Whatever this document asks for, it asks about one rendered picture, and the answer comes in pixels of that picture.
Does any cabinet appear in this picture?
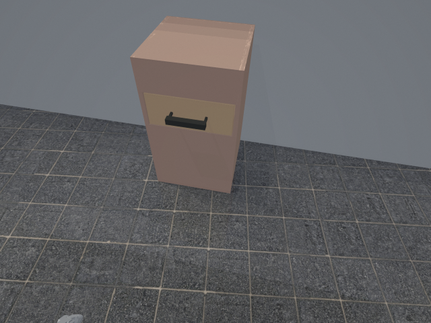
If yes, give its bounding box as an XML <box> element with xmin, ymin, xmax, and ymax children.
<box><xmin>130</xmin><ymin>16</ymin><xmax>255</xmax><ymax>193</ymax></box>

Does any handle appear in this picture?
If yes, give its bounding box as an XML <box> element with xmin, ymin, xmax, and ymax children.
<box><xmin>165</xmin><ymin>112</ymin><xmax>207</xmax><ymax>130</ymax></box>

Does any drawer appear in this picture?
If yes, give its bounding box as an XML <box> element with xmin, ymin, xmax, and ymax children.
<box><xmin>143</xmin><ymin>92</ymin><xmax>236</xmax><ymax>136</ymax></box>

